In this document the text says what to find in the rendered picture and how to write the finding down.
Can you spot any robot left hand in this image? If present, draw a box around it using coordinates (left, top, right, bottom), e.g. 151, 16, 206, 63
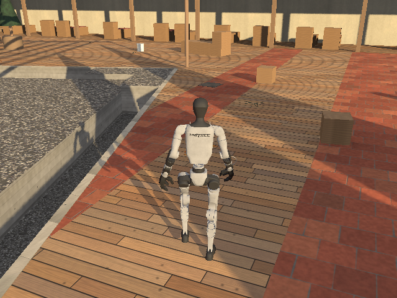
159, 175, 174, 191

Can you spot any left robot foot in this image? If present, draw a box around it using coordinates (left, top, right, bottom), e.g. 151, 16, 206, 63
181, 230, 189, 243

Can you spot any left robot forearm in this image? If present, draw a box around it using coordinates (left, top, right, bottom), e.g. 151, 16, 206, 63
161, 149, 175, 178

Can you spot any robot right hand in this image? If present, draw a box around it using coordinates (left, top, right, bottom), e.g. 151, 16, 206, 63
220, 169, 234, 182

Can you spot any left robot shin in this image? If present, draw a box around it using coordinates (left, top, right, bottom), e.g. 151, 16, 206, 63
180, 195, 189, 235

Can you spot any right robot upper arm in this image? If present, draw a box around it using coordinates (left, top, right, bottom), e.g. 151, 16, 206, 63
213, 125, 229, 159

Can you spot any right robot forearm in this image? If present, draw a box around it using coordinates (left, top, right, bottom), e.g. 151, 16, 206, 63
223, 150, 233, 171

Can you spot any left robot upper arm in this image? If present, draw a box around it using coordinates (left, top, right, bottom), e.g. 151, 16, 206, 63
169, 124, 187, 159

